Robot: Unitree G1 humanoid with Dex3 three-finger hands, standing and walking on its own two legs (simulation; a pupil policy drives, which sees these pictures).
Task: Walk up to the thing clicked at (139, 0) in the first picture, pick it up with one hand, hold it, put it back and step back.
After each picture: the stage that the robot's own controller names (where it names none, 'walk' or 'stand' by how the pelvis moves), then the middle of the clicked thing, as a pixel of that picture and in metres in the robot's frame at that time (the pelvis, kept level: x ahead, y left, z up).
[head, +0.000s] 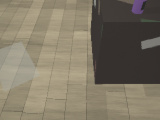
stand; out of the picture +0.95 -0.34 +0.05
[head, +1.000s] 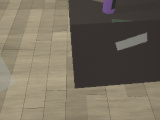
rise first; out of the picture +0.89 -0.11 +0.08
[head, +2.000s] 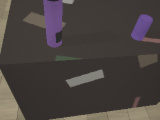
rise first; (53, 20) +0.60 +0.15 +0.08
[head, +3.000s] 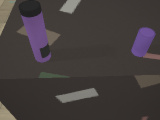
stand; (37, 35) +0.51 +0.21 +0.08
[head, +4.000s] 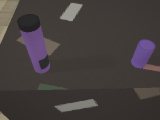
stand; (36, 47) +0.48 +0.20 +0.05
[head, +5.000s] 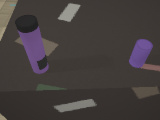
stand; (34, 47) +0.48 +0.21 +0.05
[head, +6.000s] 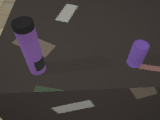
stand; (31, 49) +0.47 +0.22 +0.05
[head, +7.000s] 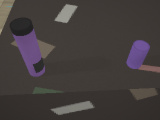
stand; (30, 50) +0.47 +0.22 +0.05
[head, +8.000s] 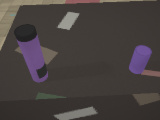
rise first; (33, 56) +0.45 +0.22 +0.05
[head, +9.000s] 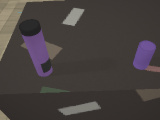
go down; (38, 51) +0.47 +0.22 +0.05
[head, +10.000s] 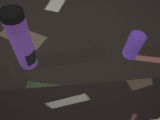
go down; (21, 42) +0.48 +0.21 +0.07
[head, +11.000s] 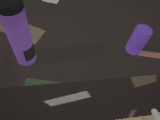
go down; (19, 35) +0.47 +0.20 +0.09
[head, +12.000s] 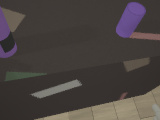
close in; out of the picture +0.47 +0.22 +0.12
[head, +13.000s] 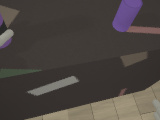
close; out of the picture +0.50 +0.22 +0.13
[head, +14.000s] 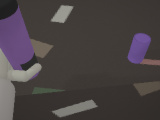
lift; (15, 43) +0.34 +0.18 +0.23
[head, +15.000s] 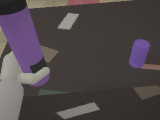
hold; (25, 46) +0.33 +0.16 +0.23
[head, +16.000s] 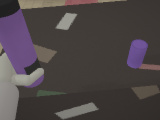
hold; (19, 47) +0.33 +0.18 +0.23
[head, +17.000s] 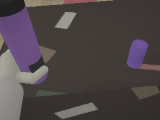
crouch; (23, 45) +0.33 +0.16 +0.23
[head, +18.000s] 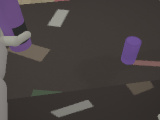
crouch; (6, 9) +0.45 +0.20 +0.27
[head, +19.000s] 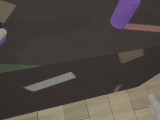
lower; out of the picture +0.50 +0.23 +0.13
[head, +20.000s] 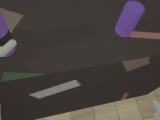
lower; out of the picture +0.48 +0.22 +0.13
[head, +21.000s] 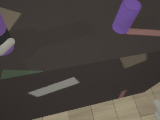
lower; out of the picture +0.48 +0.22 +0.13
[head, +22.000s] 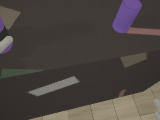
lower; out of the picture +0.49 +0.22 +0.13
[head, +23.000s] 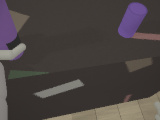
draw back; out of the picture +0.46 +0.21 +0.13
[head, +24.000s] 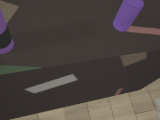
rise; out of the picture +0.47 +0.21 +0.13
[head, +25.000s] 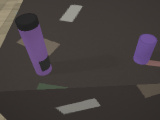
sink last; (36, 48) +0.46 +0.21 +0.09
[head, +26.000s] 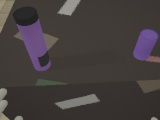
stand; (35, 43) +0.46 +0.21 +0.09
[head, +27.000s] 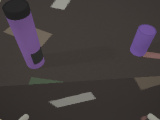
stand; (27, 39) +0.46 +0.21 +0.11
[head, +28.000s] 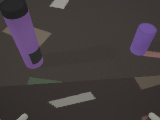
stand; (25, 38) +0.46 +0.21 +0.11
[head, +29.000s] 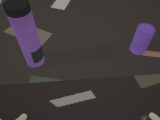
stand; (27, 37) +0.47 +0.21 +0.12
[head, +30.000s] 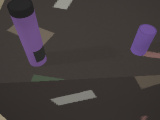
stand; (30, 37) +0.47 +0.20 +0.10
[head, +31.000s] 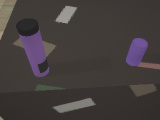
walk; (35, 51) +0.47 +0.20 +0.05
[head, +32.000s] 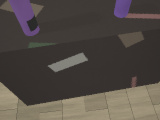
walk; (22, 7) +0.61 +0.25 +0.08
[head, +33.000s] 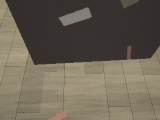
walk; out of the picture +0.96 +0.21 +0.08
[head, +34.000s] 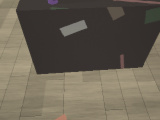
stand; out of the picture +1.10 +0.24 +0.06
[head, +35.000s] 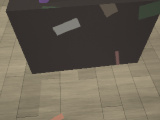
stand; out of the picture +1.07 +0.28 +0.05
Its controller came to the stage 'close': yes
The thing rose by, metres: 0.21
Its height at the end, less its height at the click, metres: +0.00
